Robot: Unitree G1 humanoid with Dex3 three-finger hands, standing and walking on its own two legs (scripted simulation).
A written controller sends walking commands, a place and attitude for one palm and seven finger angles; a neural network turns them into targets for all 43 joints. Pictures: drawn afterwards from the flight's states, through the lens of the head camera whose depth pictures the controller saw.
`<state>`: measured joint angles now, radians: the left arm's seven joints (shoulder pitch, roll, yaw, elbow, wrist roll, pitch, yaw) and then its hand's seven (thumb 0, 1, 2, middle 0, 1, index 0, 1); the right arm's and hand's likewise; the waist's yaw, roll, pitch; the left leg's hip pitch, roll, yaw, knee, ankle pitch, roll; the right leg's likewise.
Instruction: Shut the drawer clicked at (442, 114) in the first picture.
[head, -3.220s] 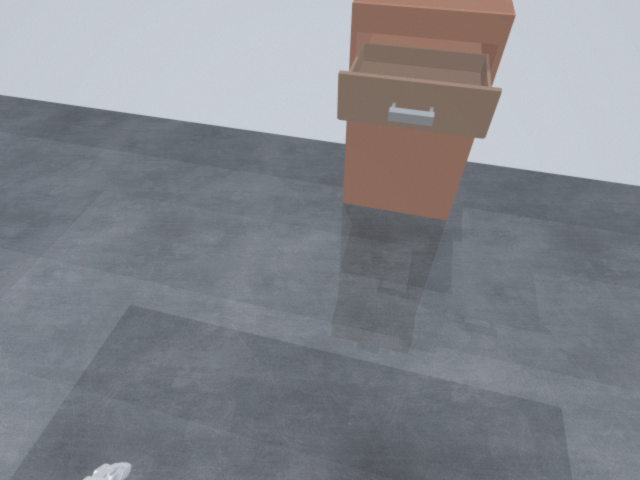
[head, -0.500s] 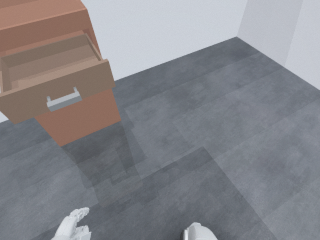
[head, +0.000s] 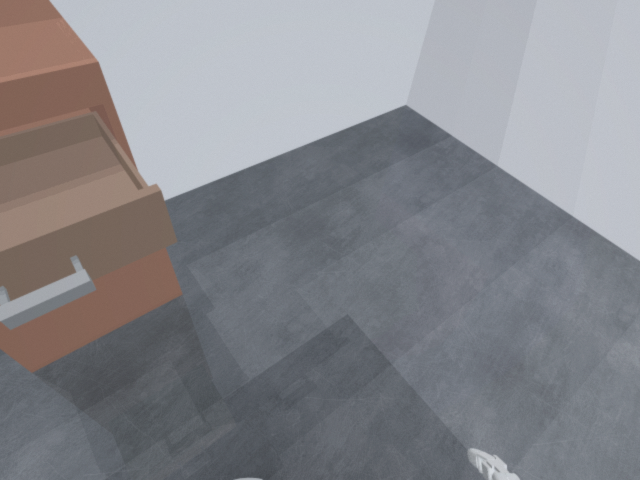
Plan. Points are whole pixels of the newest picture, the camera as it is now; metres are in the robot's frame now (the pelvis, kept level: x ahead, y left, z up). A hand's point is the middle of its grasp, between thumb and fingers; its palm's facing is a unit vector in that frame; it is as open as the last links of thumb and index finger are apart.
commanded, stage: walk to a spot facing it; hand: left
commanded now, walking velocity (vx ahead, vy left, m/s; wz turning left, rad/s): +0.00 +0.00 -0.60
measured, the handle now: (44, 287) +0.35 +0.47 -0.07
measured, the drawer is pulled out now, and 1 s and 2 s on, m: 0.30 0.30 0.30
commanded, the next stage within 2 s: turn to face it in 0.12 s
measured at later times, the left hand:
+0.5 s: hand (231, 439) +0.19 +0.14 -0.15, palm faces -0.16 -0.97 -0.18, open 7.4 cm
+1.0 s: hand out of the picture +0.05 +0.26 -0.17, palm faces +0.21 -0.95 -0.24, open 7.4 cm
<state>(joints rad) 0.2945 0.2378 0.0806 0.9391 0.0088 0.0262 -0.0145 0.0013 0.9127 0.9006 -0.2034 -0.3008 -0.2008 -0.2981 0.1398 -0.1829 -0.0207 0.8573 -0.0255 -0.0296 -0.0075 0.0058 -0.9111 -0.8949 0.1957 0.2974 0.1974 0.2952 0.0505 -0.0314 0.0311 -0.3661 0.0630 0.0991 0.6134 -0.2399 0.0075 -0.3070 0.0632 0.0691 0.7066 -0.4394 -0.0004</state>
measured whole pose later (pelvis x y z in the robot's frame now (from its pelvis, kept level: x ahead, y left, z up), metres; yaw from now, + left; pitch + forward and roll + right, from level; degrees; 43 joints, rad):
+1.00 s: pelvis +0.02 +0.04 +0.01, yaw +9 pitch +0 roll -2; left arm 0.20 0.26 0.10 0.95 0.02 0.06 0.01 0.00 0.91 0.90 -0.20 -0.30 -0.20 -0.30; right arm 0.22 -0.22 -0.07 0.91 -0.03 0.01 0.00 0.01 -0.91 -0.89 0.19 0.30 0.20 0.30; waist -0.01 -0.03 0.05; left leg -0.32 0.00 0.07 0.56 -0.24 0.06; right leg -0.51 -0.09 -0.04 1.12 -0.38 0.08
